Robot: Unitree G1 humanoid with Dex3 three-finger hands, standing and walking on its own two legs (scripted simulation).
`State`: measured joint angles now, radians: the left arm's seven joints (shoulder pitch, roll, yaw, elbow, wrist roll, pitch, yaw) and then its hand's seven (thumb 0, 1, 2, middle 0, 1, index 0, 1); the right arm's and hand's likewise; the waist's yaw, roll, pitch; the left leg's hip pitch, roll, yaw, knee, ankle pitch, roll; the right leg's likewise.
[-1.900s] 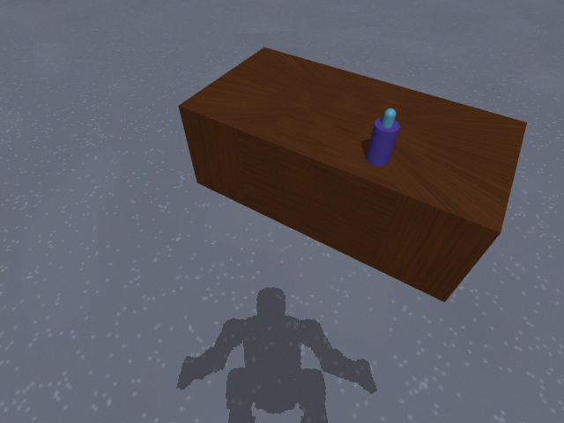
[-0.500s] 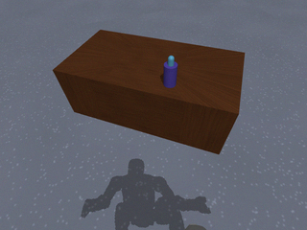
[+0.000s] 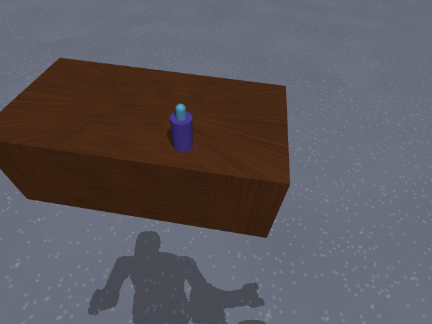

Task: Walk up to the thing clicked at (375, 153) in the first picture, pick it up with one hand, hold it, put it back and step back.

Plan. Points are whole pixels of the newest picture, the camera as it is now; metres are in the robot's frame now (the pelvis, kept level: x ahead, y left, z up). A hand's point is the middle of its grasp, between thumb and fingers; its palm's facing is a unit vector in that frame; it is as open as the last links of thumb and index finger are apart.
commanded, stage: walk up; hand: left
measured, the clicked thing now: (181, 126) +0.82 +0.11 -0.20
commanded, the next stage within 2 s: none
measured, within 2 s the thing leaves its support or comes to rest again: neither
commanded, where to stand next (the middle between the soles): +0.35 -0.03 m, yaw -8 degrees
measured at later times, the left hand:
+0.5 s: hand (113, 266) +0.26 +0.22 -0.11, palm faces -0.13 -0.90 -0.42, open 7.3 cm
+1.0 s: hand (115, 221) +0.39 +0.25 -0.15, palm faces -0.19 -0.89 -0.42, open 7.3 cm
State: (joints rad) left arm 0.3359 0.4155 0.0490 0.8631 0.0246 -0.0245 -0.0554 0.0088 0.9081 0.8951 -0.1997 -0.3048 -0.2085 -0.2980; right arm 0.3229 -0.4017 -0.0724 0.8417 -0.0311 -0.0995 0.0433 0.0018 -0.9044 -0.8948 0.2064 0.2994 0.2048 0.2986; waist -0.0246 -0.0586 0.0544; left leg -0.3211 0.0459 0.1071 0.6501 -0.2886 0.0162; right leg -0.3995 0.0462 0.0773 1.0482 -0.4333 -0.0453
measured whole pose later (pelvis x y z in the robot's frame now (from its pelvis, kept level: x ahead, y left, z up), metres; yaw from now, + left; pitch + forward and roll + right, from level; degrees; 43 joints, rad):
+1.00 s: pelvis +0.28 -0.02 -0.01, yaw -10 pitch -4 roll -1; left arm 0.27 0.41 0.04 0.90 0.01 -0.06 0.00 0.01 0.91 0.90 -0.20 -0.30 -0.21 -0.30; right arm 0.23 -0.40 -0.03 0.83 0.00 -0.01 0.03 0.00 -0.90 -0.90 0.21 0.30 0.20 0.30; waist 0.00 0.02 0.11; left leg -0.36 0.10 0.10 0.77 -0.34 0.00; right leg -0.37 0.00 -0.03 0.70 -0.27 -0.02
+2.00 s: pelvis +0.31 -0.02 +0.03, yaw -10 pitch -2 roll +0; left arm 0.07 0.34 0.01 1.20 0.01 -0.02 -0.01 0.01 0.91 0.90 -0.20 -0.30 -0.21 -0.30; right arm 0.07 -0.35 -0.01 1.18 -0.01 0.00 0.02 0.00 -0.91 -0.90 0.20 0.30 0.20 0.30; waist 0.01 0.01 0.05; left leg -0.13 0.03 0.07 0.33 -0.17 0.00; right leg -0.16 -0.02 -0.03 0.32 -0.13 0.01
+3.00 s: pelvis +0.33 -0.03 +0.03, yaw -9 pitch -2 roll +0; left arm 0.10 0.35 -0.01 1.15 0.01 -0.01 -0.01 0.01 0.91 0.90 -0.20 -0.30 -0.21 -0.30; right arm 0.09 -0.35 -0.01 1.15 -0.02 -0.01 0.01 0.00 -0.91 -0.90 0.20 0.30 0.20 0.30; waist -0.01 0.01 0.04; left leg -0.09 0.03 0.05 0.30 -0.17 -0.01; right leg -0.11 -0.02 -0.05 0.30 -0.15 0.00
